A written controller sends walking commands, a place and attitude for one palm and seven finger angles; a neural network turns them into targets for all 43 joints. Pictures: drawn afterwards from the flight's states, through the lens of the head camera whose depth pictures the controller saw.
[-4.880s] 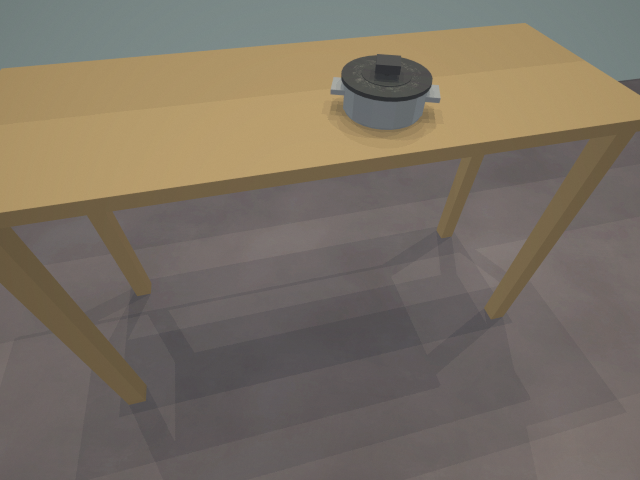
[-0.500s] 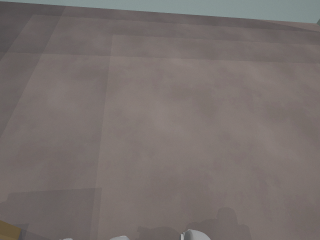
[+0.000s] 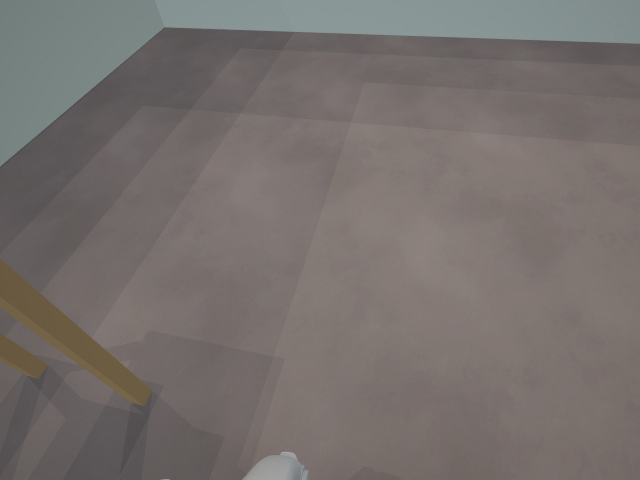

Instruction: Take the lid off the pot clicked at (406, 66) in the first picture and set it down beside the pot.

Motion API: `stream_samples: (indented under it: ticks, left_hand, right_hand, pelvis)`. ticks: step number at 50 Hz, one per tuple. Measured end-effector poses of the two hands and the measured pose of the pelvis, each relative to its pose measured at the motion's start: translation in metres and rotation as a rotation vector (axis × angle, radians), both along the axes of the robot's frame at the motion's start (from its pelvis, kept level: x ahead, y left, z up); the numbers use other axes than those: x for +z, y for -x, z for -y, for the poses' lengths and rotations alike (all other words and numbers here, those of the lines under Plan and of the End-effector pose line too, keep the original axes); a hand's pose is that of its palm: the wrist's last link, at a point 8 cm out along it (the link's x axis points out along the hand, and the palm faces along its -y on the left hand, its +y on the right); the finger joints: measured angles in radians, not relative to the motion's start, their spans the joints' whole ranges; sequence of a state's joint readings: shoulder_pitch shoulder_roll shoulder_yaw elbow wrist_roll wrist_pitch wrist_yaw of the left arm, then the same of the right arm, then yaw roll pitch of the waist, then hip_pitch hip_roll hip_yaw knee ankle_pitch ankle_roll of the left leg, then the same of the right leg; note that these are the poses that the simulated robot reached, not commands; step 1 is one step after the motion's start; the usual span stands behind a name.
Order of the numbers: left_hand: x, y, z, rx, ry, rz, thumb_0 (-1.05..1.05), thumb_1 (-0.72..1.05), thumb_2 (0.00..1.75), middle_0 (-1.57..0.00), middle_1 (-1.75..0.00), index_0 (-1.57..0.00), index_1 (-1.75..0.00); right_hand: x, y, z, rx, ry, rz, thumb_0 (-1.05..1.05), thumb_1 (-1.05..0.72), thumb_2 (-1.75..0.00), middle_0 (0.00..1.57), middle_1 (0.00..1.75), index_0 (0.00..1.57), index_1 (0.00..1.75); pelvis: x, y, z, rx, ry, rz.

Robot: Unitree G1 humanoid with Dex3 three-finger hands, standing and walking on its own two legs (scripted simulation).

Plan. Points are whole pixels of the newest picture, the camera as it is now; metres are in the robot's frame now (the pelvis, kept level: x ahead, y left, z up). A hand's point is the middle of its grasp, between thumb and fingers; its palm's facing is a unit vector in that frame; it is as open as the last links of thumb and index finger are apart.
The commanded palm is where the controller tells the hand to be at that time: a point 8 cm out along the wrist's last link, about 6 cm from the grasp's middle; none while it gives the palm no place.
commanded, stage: turn to face it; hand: left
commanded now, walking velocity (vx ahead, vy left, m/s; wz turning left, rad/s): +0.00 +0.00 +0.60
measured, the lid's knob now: out of the picture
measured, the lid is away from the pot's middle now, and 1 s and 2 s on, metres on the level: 0.00 0.00 0.00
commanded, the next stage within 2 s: none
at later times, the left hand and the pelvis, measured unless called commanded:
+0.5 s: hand out of the picture -0.07 +0.25 -0.18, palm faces +0.37 -0.89 -0.26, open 7.4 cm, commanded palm none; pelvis -0.03 +0.02 -0.01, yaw +18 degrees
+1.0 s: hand out of the picture -0.03 +0.20 -0.13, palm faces +0.55 -0.77 -0.32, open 7.3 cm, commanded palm none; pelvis -0.02 -0.03 +0.00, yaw +37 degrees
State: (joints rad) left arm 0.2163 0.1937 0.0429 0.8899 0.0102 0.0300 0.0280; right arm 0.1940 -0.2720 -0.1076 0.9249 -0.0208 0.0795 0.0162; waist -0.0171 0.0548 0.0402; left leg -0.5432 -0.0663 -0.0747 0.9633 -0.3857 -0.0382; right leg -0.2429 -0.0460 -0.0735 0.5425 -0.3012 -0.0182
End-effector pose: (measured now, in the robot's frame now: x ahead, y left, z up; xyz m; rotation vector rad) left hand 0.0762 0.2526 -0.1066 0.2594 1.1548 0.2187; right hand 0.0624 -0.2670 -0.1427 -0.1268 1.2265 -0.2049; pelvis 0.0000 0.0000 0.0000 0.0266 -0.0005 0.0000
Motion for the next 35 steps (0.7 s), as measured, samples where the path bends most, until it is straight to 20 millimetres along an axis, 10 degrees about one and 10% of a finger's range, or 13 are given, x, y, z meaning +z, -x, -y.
stream_samples:
  ticks: [10, 22, 35]
  left_hand:
    - [-0.006, 0.069, 0.023, 0.142, 0.048, -0.063, 0.01, 0.91, 0.9, -0.2, -0.3, -0.2, -0.3]
    - [-0.046, 0.166, -0.022, 0.375, 0.095, -0.181, 0.01, 0.91, 0.9, -0.2, -0.3, -0.2, -0.3]
    - [-0.015, 0.135, -0.049, 0.436, 0.04, 0.01, 0.01, 0.91, 0.9, -0.2, -0.3, -0.2, -0.3]
  right_hand:
    - [0.008, -0.038, 0.002, 0.168, 0.002, -0.02, 0.01, -0.91, -0.9, 0.2, 0.3, 0.2, 0.3]
    - [0.023, -0.115, -0.081, 0.428, 0.043, 0.146, 0.01, -0.91, -0.9, 0.2, 0.3, 0.2, 0.3]
    - [0.031, -0.088, -0.084, 0.502, 0.056, 0.044, 0.0, -0.9, -0.9, 0.2, 0.3, 0.21, 0.3]
  pelvis:
    - [0.006, 0.008, 0.014, 0.133, -0.025, 0.014]
    - [-0.013, 0.024, -0.018, 0.284, 0.007, 0.009]
    - [0.005, 0.028, -0.015, 0.438, 0.041, 0.008]
